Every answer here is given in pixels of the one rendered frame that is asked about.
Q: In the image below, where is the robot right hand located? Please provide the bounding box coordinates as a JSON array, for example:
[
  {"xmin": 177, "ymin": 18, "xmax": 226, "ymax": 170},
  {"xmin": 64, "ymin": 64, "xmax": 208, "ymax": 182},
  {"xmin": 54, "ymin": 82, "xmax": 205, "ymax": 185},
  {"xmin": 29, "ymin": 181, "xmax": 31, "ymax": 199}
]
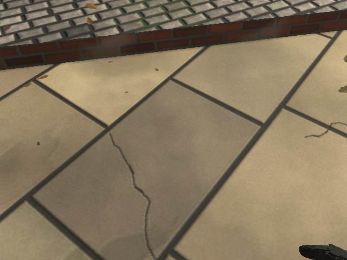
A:
[{"xmin": 299, "ymin": 244, "xmax": 347, "ymax": 260}]

